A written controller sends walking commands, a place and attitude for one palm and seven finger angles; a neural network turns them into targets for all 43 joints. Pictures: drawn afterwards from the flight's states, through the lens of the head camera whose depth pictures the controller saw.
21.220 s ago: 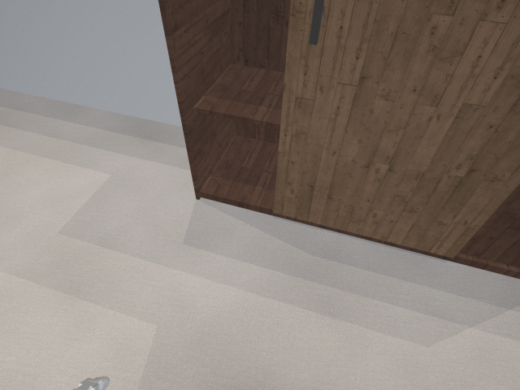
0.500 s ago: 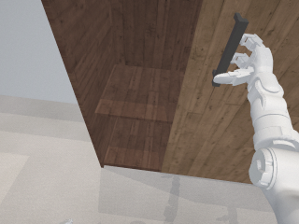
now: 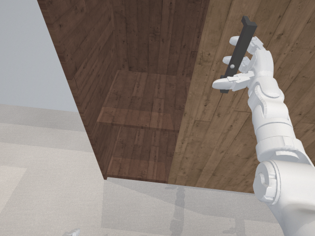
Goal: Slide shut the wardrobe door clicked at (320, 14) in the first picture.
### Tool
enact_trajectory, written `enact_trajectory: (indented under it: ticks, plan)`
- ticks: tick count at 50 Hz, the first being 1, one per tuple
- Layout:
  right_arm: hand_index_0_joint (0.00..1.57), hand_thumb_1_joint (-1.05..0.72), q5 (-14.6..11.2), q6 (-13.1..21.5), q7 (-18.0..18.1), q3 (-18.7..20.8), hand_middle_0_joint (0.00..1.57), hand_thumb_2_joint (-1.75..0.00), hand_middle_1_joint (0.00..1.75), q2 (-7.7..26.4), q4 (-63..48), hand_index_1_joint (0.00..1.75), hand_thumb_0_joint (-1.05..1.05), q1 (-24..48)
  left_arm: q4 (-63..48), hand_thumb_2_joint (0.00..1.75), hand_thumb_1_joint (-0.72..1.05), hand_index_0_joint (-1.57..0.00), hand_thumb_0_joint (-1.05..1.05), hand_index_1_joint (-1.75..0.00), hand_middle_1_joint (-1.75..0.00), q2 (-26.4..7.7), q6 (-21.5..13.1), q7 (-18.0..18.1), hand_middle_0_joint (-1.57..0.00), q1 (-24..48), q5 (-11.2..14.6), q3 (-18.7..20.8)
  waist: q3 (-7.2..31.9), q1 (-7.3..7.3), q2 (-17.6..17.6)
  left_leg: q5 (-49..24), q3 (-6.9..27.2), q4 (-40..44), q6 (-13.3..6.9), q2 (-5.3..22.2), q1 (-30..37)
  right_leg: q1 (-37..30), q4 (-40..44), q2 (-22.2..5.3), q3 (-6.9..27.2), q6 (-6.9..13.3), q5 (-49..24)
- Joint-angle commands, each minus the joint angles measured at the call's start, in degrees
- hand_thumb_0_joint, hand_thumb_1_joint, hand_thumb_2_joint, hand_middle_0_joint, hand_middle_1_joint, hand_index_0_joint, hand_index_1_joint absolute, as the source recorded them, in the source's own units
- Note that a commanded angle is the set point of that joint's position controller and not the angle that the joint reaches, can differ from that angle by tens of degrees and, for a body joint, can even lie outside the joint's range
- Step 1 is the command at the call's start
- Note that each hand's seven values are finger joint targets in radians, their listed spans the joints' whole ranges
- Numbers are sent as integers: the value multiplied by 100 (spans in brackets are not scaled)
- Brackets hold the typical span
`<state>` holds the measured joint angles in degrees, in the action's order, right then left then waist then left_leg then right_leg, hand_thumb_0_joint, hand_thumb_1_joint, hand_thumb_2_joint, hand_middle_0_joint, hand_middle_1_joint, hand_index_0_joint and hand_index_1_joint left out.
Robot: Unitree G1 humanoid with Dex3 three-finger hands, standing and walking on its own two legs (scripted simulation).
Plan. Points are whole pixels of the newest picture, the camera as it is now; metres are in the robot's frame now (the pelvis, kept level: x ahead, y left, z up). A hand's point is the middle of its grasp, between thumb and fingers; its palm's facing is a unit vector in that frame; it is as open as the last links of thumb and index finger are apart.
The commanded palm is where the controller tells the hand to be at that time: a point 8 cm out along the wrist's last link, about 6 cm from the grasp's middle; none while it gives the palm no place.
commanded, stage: slide the fingers in behind the handle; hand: right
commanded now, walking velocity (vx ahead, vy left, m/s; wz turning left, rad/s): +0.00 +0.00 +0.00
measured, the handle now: (233, 57) +0.53 -0.12 +0.22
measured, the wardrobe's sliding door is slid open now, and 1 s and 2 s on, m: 0.40 0.40 0.40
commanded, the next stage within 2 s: grip the handle and tug to test in 0.80 s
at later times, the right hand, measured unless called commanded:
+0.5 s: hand (226, 65) +0.48 -0.09 +0.22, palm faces -0.02 +1.00 +0.00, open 14.0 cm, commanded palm +0.46 -0.15 +0.22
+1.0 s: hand (228, 66) +0.48 -0.10 +0.22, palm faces -0.03 +1.00 -0.01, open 13.9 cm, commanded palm +0.46 -0.15 +0.22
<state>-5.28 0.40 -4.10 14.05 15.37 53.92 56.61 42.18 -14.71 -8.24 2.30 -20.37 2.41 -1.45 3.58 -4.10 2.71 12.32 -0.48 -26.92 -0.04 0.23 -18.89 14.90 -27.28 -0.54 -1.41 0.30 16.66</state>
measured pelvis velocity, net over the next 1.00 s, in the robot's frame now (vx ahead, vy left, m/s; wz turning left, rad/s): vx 0.00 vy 0.00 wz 0.00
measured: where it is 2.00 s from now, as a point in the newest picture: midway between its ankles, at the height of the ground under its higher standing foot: outside the picture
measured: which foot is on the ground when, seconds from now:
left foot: down 0.00-1.00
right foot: down 0.00-1.00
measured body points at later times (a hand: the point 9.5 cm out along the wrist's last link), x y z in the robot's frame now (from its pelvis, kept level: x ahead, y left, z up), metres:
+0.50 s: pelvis +0.00 +0.00 +0.00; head +0.02 +0.02 +0.45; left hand +0.05 +0.26 -0.13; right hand +0.48 -0.15 +0.22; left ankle +0.01 +0.12 -0.74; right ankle -0.03 -0.12 -0.74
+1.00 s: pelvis +0.00 +0.00 +0.00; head +0.01 +0.01 +0.45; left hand +0.06 +0.25 -0.12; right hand +0.47 -0.15 +0.22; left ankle +0.01 +0.12 -0.74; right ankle -0.03 -0.12 -0.74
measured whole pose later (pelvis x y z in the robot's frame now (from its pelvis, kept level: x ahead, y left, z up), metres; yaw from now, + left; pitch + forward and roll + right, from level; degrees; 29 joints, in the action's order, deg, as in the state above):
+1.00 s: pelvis +0.00 +0.00 +0.00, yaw +0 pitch +5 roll +0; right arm -5.2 0.7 -2.7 13.9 14.8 56.6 58.6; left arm 42.6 -14.9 -8.5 2.1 -20.6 2.2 -1.3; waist 3.5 -4.7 2.6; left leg 12.2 -0.5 -27.2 0.1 0.3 -19.9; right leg 16.1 -28.0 -0.5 -1.4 0.4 16.8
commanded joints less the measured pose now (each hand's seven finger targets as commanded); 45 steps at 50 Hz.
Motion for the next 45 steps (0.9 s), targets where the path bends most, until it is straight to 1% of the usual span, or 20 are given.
enact_trajectory:
  ticks: [1,2,4,5,6,11,14,17,19,20,22,25,27,29,30,34,37,39,42,45]
  plan:
    - [30,50,-64,271,73,13,30,-30,120,991,-1217,120,0,3364,-559,90,90,-20,0,-30,-30,-725,-243,42,-20,-88,-1,252,1619,-112,-290,-1643,-124,146,-151,-59,764,-446,208,43,71,147,-1564]
    - [30,50,-83,254,79,-56,30,-30,120,887,-1187,120,0,3376,-556,90,90,-20,0,-30,-30,-713,-244,49,-20,-60,6,244,1633,-129,-201,-1594,-122,140,-155,-61,700,-489,199,38,71,141,-1543]
    - [30,50,-109,301,131,174,30,-30,120,1123,-1213,120,0,3399,-546,90,90,-20,0,-30,-30,-740,-246,61,-20,-101,-29,258,1831,-73,-474,-1651,-123,125,-153,-64,876,-477,192,36,88,150,-1607]
    - [30,50,-131,330,142,33,30,-30,120,948,-1286,120,0,3534,-557,90,90,-20,0,-30,-30,-714,-256,54,-20,-89,-28,239,1906,-134,-407,-1710,-110,113,-142,-63,880,-527,198,49,92,152,-1630]
    - [30,50,-115,361,169,148,30,-30,120,1048,-1289,120,0,3530,-537,90,90,-20,0,-30,-30,-708,-270,55,-20,-122,-40,252,1969,-95,-420,-1824,-112,81,-145,-62,919,-558,167,46,88,148,-1748]
    - [30,50,2,435,212,92,30,-30,120,1057,-931,120,0,3542,-485,90,90,-20,0,-30,-30,-715,-260,27,-20,-201,-51,239,1730,-159,-608,-1748,-98,109,-120,-61,862,-328,186,64,62,175,-1547]
    - [30,50,23,504,191,195,30,-30,120,1186,-1127,120,0,3519,-535,90,90,-20,0,-30,-30,-726,-254,19,-20,-175,-57,261,2040,-63,-290,-1855,-69,68,-158,-47,1001,-452,141,85,36,165,-1676]
    - [30,50,-54,470,126,44,30,-30,120,972,-1024,120,0,3609,-527,90,90,-20,0,-30,-30,-695,-265,20,-20,-194,-44,237,1911,-165,-386,-1897,-79,99,-129,-55,949,-404,144,82,19,173,-1620]
    - [30,50,-35,435,129,129,30,-30,120,1100,-749,120,0,3429,-500,90,90,-20,0,-30,-30,-740,-237,35,-20,-205,-32,241,1658,-145,-601,-1673,-95,147,-131,-57,891,-216,183,75,39,184,-1420]
    - [30,50,-59,440,130,46,30,-30,120,976,-787,120,0,3569,-509,90,90,-20,0,-30,-30,-731,-252,28,-20,-211,-33,237,1636,-202,-486,-1612,-82,156,-118,-56,809,-249,195,71,24,187,-1350]
    - [30,50,-31,472,141,286,30,-30,120,1297,-784,120,0,3602,-489,90,90,-20,0,-30,-30,-756,-255,43,-20,-267,-40,257,1770,-163,-539,-1643,-49,143,-108,-50,893,-220,169,75,18,196,-1349]
    - [30,50,-22,550,139,231,30,-30,120,1213,-963,120,0,3534,-535,90,90,-20,0,-30,-30,-717,-265,21,-20,-245,-52,249,1962,-108,-245,-1787,-62,85,-141,-47,961,-357,142,83,21,173,-1542]
    - [30,50,-35,582,126,265,30,-30,120,1248,-1013,120,0,3445,-551,90,90,-20,0,-30,-30,-720,-273,12,-20,-251,-46,261,2033,-91,-363,-1902,-53,78,-131,-64,1015,-379,124,65,9,178,-1635]
    - [30,50,-38,537,126,436,30,-30,120,1452,-764,120,0,3264,-524,90,90,-20,0,-30,-30,-780,-231,27,-20,-274,-50,280,1912,-90,-718,-1826,-54,104,-112,-63,1080,-184,142,60,0,198,-1494]
    - [30,50,-55,529,116,379,30,-30,120,1392,-801,120,0,3359,-542,90,90,-20,0,-30,-30,-772,-226,27,-20,-279,-39,266,1819,-131,-746,-1840,-53,113,-102,-61,1072,-144,181,60,-5,203,-1462]
    - [30,50,52,528,102,236,30,-30,120,1315,-1049,120,0,3389,-567,90,90,-20,0,-30,-30,-753,-236,11,-20,-251,-40,271,1887,-93,-97,-1809,-60,95,-153,-40,938,-344,138,70,-18,172,-1582]
    - [30,50,-38,519,87,222,30,-30,120,1258,-1167,120,0,3370,-577,90,90,-20,0,-30,-30,-748,-258,9,-20,-237,-25,286,1916,-117,-341,-1744,-72,125,-137,-75,951,-371,158,42,7,171,-1515]
    - [30,50,-127,454,57,115,30,-30,120,1044,-1086,120,0,3264,-562,90,90,-20,0,-30,-30,-759,-260,21,-20,-216,-24,293,1831,-143,-551,-1799,-104,128,-138,-79,940,-362,152,29,10,177,-1569]
    - [30,50,-121,401,63,197,30,-30,120,1155,-1135,120,0,3321,-547,90,90,-20,0,-30,-30,-761,-268,21,-20,-212,-17,288,1841,-101,-309,-1699,-88,118,-137,-66,893,-364,176,41,17,157,-1499]
    - [30,50,-49,404,138,43,30,-30,120,1030,-1193,120,0,3410,-530,90,90,-20,0,-30,-30,-733,-263,10,-20,-196,-20,266,1728,-147,-204,-1631,-108,114,-147,-67,747,-415,161,31,65,148,-1555]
